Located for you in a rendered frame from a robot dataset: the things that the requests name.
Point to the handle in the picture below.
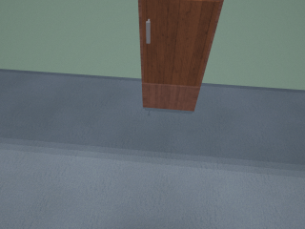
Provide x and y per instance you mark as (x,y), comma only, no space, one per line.
(148,31)

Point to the cupboard door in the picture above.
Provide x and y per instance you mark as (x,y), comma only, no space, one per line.
(180,35)

